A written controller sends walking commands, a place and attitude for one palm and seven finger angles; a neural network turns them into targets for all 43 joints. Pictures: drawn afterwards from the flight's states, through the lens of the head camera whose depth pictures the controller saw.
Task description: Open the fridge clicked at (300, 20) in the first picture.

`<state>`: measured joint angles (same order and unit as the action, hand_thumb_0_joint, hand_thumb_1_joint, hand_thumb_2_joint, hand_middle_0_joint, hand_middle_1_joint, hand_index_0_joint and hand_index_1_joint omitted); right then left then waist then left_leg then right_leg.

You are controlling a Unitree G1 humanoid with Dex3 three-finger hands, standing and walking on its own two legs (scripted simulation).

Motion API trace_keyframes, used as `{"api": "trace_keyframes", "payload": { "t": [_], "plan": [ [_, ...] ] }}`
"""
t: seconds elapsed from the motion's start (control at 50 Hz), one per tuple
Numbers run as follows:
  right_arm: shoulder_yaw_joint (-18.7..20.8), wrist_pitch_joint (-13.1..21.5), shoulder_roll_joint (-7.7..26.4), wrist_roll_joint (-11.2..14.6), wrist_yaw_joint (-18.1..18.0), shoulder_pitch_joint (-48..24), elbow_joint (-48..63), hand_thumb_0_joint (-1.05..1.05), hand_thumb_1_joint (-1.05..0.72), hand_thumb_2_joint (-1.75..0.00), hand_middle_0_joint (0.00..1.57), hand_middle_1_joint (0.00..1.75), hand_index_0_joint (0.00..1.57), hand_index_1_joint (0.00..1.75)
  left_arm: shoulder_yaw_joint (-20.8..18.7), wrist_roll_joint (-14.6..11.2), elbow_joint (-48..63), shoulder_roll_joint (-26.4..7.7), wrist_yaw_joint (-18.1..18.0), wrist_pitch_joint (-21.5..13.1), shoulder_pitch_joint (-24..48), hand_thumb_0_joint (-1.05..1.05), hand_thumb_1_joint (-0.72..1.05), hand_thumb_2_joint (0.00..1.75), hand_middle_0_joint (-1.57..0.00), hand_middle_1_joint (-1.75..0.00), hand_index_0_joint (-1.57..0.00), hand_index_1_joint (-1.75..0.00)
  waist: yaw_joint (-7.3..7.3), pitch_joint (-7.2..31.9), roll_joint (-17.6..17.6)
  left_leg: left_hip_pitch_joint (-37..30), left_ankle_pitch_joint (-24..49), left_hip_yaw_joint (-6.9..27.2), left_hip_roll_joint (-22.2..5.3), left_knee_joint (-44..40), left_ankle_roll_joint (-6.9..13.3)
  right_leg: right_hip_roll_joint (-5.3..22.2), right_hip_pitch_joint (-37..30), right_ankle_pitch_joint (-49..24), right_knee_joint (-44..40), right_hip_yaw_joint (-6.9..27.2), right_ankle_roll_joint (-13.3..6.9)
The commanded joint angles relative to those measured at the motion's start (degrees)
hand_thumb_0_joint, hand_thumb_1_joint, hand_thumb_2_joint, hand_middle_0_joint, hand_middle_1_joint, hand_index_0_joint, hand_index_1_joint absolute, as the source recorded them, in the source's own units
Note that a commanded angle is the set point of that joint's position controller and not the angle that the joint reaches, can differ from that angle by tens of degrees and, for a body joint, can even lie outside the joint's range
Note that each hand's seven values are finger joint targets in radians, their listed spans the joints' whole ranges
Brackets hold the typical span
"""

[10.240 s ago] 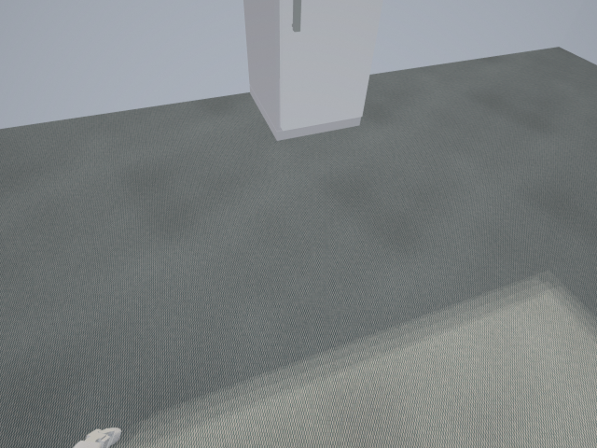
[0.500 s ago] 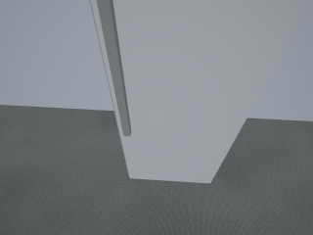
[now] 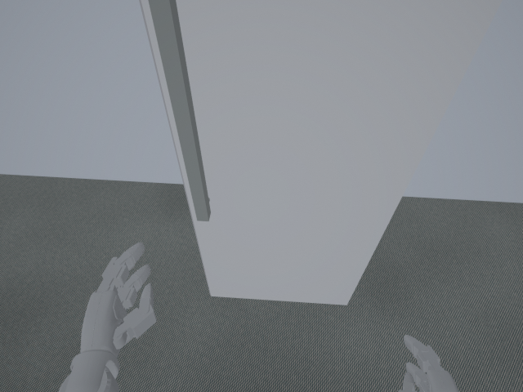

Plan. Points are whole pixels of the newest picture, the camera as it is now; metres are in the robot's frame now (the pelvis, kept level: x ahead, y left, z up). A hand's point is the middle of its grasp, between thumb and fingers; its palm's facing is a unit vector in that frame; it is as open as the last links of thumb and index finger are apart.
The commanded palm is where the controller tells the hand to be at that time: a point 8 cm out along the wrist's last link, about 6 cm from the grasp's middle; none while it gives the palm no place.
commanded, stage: raise the hand to about handle height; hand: left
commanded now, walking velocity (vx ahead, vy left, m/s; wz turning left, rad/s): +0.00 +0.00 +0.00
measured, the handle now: (189, 122) +0.54 +0.15 +0.14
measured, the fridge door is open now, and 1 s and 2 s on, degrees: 0 0 0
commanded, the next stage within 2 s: move the hooked fingers beside the handle in 1.84 s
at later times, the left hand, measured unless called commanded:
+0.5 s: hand (142, 344) +0.20 +0.19 -0.03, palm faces -0.15 -0.99 -0.02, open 10.6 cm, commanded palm +0.17 +0.26 -0.01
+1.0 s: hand (84, 315) +0.23 +0.27 +0.02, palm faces +0.02 -1.00 -0.06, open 13.4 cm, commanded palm +0.20 +0.32 +0.01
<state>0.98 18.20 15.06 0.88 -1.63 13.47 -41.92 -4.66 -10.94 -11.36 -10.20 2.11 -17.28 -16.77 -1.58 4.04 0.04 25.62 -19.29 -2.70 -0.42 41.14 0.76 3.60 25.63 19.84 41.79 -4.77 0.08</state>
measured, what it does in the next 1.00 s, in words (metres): lowers itself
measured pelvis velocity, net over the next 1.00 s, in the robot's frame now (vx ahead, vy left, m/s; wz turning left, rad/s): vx -0.01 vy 0.02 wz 0.00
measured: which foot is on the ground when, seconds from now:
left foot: down 0.00-1.00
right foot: down 0.00-1.00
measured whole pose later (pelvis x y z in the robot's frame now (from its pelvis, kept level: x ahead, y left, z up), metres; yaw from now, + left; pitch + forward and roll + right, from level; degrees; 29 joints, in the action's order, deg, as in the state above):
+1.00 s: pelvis -0.01 +0.02 -0.05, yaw +0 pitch +11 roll -4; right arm -1.5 15.9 14.4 1.9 -2.6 13.2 -31.4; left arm -20.3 -19.9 -6.3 -20.0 23.5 -19.3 -13.2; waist -0.1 6.3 0.4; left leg 45.9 -28.5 -0.1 -2.2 63.5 2.1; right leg 2.5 42.5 26.2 58.3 -6.4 0.9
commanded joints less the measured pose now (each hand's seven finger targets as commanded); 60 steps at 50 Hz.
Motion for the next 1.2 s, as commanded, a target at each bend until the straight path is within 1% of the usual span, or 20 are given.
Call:
{"api": "trace_keyframes", "payload": {
  "t": [0.0,0.02,0.04,0.1,0.18,0.24,0.32,0.36,0.42,0.44,0.48,0.54,0.62,0.66,0.76,0.8,0.86,0.96,1.04,1.18],
  "plan": [
    [4.5,2.0,7.1,-1.0,3.1,-6.1,13.1,0.00,-0.90,-0.90,0.20,0.30,0.20,0.30,-9.0,-3.9,-5.3,-4.1,15.4,-16.7,-19.9,0.00,0.57,0.76,-0.22,-0.51,-0.22,-0.51,6.57,2.6,-7.8,14.4,3.6,1.6,2.1,7.7,-2.0,-2.3,8.1,-3.9,6.8,0.5,-3.1],
    [4.9,1.7,7.2,-1.0,3.8,-6.8,14.6,0.00,-0.90,-0.90,0.20,0.30,0.20,0.30,-11.0,-3.5,-5.1,-7.1,18.4,-19.8,-18.3,0.00,0.55,0.75,-0.22,-0.53,-0.22,-0.53,6.57,5.0,-5.4,17.1,4.7,1.2,2.3,10.8,-1.8,-2.1,8.8,-6.9,10.0,1.9,-3.3],
    [5.4,0.8,7.2,-0.9,4.2,-6.3,15.4,0.00,-0.90,-0.90,0.20,0.30,0.20,0.30,-15.3,-2.9,-5.2,-11.0,19.7,-20.4,-18.5,0.00,0.53,0.74,-0.23,-0.54,-0.23,-0.54,8.19,7.8,-3.1,18.9,6.3,0.8,2.3,12.6,-1.5,-1.9,8.1,-9.0,12.6,3.1,-3.6],
    [4.9,-1.1,6.5,-0.4,3.9,-9.4,21.9,0.00,-0.90,-0.90,0.20,0.30,0.20,0.30,-15.2,-6.0,10.4,-11.3,20.7,-18.2,-13.0,0.00,0.46,0.71,-0.23,-0.58,-0.23,-0.58,8.36,15.5,4.0,19.0,3.9,-0.7,2.6,15.0,-0.5,-2.0,8.9,-5.0,14.1,5.6,-2.8],
    [4.2,-1.2,5.7,-0.3,1.9,-5.5,21.6,0.00,-0.90,-0.90,0.20,0.30,0.20,0.30,-16.0,-8.9,31.2,-13.7,18.1,-19.4,-0.4,0.00,0.36,0.67,-0.24,-0.64,-0.24,-0.64,3.11,19.9,10.3,16.2,3.8,1.9,0.6,19.3,0.6,-2.9,12.3,-2.3,13.2,7.6,-2.3],
    [2.6,-0.1,6.7,-0.2,-0.1,-4.4,18.3,0.00,-0.90,-0.90,0.20,0.30,0.20,0.30,-9.7,-9.0,32.1,-10.8,19.6,-19.9,6.0,0.00,0.29,0.64,-0.24,-0.69,-0.24,-0.69,-1.99,13.9,4.4,19.5,0.7,3.6,-0.6,23.1,1.4,-3.7,18.0,2.4,12.0,8.1,-1.8],
    [1.7,1.4,7.9,1.2,-2.5,-3.6,15.5,0.00,-0.90,-0.90,0.20,0.30,0.20,0.30,-6.8,-8.5,18.6,-11.0,25.8,-13.5,5.9,0.00,0.20,0.60,-0.25,-0.75,-0.25,-0.75,-3.91,7.3,-0.8,25.0,-7.7,4.5,-0.9,22.8,1.4,-3.8,21.5,14.8,8.3,8.2,-0.8],
    [1.4,1.4,8.3,1.6,-3.0,-3.9,15.9,0.00,-0.90,-0.90,0.20,0.30,0.20,0.30,-10.3,-8.7,13.9,-14.7,28.0,-8.2,7.2,0.00,0.15,0.58,-0.25,-0.78,-0.25,-0.78,-2.41,9.4,0.5,25.4,-7.9,4.5,-0.4,22.2,1.2,-3.1,19.8,16.3,7.6,8.8,-0.9],
    [1.6,0.4,7.4,1.8,-3.0,-5.5,18.6,0.00,-0.90,-0.90,0.20,0.30,0.20,0.30,-19.0,-10.4,12.3,-19.2,27.5,-1.0,1.0,0.00,0.08,0.55,-0.26,-0.82,-0.26,-0.82,2.89,16.6,-2.2,23.8,-4.2,4.1,0.3,18.8,1.0,-2.3,11.2,14.5,6.3,8.8,-0.6],
    [1.6,0.0,7.0,1.6,-2.9,-6.3,19.4,0.00,-0.90,-0.90,0.20,0.30,0.20,0.30,-22.7,-11.3,12.7,-21.5,26.5,0.2,-0.6,0.00,0.06,0.54,-0.26,-0.84,-0.26,-0.84,4.96,18.5,-0.6,22.9,-1.7,4.1,0.5,18.1,0.9,-2.4,8.3,12.0,7.1,8.3,-1.0],
    [1.6,-0.3,5.0,1.4,-2.3,-6.4,20.2,0.00,-0.90,-0.90,0.20,0.30,0.20,0.30,-25.6,-13.0,18.4,-21.0,23.4,-0.2,-2.3,0.00,0.01,0.52,-0.26,-0.87,-0.26,-0.87,6.62,21.5,1.3,20.1,3.1,3.7,0.5,16.7,0.6,-2.4,5.0,5.0,8.2,7.1,-1.0],
    [1.9,0.3,3.7,0.8,-1.5,-6.3,19.0,0.00,-0.90,-0.90,0.20,0.30,0.20,0.30,-24.0,-12.4,21.7,-17.1,18.4,-3.3,-4.2,0.00,-0.06,0.49,-0.27,-0.92,-0.27,-0.92,6.28,19.2,1.9,18.2,5.7,4.2,0.1,14.9,0.2,-3.6,6.9,-0.2,10.3,3.9,-1.7],
    [2.3,0.0,5.8,0.7,-0.9,-3.9,16.7,0.00,-0.90,-0.90,0.20,0.30,0.20,0.30,-16.5,-8.7,14.0,-12.8,18.3,-6.1,-0.7,0.00,-0.15,0.45,-0.27,-0.98,-0.27,-0.98,0.86,8.7,0.9,20.3,-2.0,4.6,-0.1,14.2,0.3,-3.7,17.2,7.7,9.2,2.4,-1.1],
    [2.2,0.4,7.3,1.0,-1.2,-2.8,17.0,0.00,-0.90,-0.90,0.20,0.30,0.20,0.30,-14.0,-8.2,13.3,-13.5,20.9,-6.6,3.5,0.00,-0.20,0.43,-0.28,-1.00,-0.28,-1.00,-0.52,7.2,1.5,20.3,-5.5,4.9,-0.1,13.8,0.6,-3.7,19.4,10.8,8.8,2.7,-1.2],
    [1.9,1.6,9.0,1.2,-2.3,-1.3,18.3,0.00,-0.90,-0.90,0.20,0.30,0.20,0.30,-20.3,-10.3,19.4,-21.8,24.2,-7.7,7.9,0.00,-0.31,0.38,-0.29,-1.08,-0.29,-1.08,1.50,17.0,4.0,14.3,-2.3,5.6,0.0,11.9,0.9,-4.1,14.0,6.4,9.5,2.2,-1.8],
    [1.8,1.8,8.5,1.2,-2.4,-1.2,18.2,0.00,-0.90,-0.90,0.20,0.30,0.20,0.30,-22.4,-11.1,21.5,-22.4,23.3,-8.6,6.7,0.00,-0.36,0.36,-0.29,-1.11,-0.29,-1.11,2.66,19.0,6.0,10.6,2.7,6.1,-0.2,10.9,0.5,-4.5,12.4,1.4,10.6,1.0,-2.1],
    [1.2,1.4,8.0,0.9,-1.8,-1.6,17.7,0.00,-0.90,-0.90,0.20,0.30,0.20,0.30,-21.9,-11.1,21.1,-20.9,21.1,-8.0,6.9,0.00,-0.43,0.33,-0.29,-1.15,-0.29,-1.15,2.70,16.2,10.8,7.9,5.1,6.9,-0.5,9.3,-0.6,-4.9,14.0,0.0,11.3,-0.6,-2.3],
    [0.9,-0.4,8.9,1.3,-1.4,-1.2,18.2,0.00,-0.90,-0.90,0.20,0.30,0.20,0.30,-18.9,-9.2,11.0,-18.4,22.3,-2.2,7.7,0.00,-0.50,0.30,-0.30,-1.20,-0.30,-1.20,0.96,9.5,6.7,10.8,0.8,7.3,-0.7,7.2,-0.7,-5.0,15.0,1.5,9.1,-1.3,-1.8],
    [0.4,-1.0,9.6,1.2,-1.9,-0.8,19.6,0.00,-0.90,-0.90,0.20,0.30,0.20,0.30,-19.9,-9.4,10.1,-21.5,25.4,0.6,13.1,0.00,-0.50,0.30,-0.30,-1.20,-0.30,-1.20,0.83,10.7,5.2,10.0,1.6,7.1,-0.4,6.8,-0.4,-5.2,12.9,0.2,8.0,-0.9,-2.0],
    [-0.2,-0.4,9.2,0.6,-2.1,-0.2,18.6,0.00,-0.90,-0.90,0.20,0.30,0.20,0.30,-24.4,-10.7,12.4,-25.9,25.4,-3.5,20.3,0.00,-0.50,0.30,-0.30,-1.20,-0.30,-1.20,1.66,15.1,9.9,3.8,7.8,8.4,-0.9,6.6,-1.9,-5.4,12.9,-1.8,8.7,-1.0,-2.5]
  ]
}}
